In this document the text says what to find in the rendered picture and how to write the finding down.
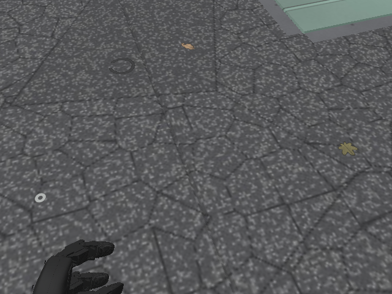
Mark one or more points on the left robot hand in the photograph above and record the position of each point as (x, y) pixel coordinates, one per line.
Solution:
(56, 276)

